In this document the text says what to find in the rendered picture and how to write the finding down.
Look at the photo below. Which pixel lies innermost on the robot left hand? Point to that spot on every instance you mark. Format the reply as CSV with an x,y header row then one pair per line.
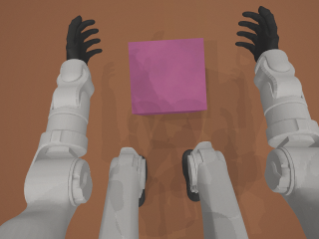
x,y
76,48

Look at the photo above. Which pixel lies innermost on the right robot upper arm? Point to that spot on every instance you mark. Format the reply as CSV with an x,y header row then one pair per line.
x,y
293,172

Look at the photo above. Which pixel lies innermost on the right robot thigh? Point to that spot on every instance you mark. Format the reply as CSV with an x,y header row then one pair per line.
x,y
221,216

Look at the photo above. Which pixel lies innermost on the robot right forearm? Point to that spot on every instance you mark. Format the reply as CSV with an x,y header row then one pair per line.
x,y
289,123

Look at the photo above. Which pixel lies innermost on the carton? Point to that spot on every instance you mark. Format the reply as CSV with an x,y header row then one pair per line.
x,y
167,77

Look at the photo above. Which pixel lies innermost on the robot right hand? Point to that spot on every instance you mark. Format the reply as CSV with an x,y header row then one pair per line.
x,y
266,37

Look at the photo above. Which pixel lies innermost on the left robot upper arm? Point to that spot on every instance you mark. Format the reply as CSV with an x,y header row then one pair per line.
x,y
55,187

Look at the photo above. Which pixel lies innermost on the robot right foot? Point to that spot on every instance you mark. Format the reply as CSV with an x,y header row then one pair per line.
x,y
193,196

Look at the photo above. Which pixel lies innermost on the robot left forearm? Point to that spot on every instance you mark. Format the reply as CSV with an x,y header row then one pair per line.
x,y
66,130

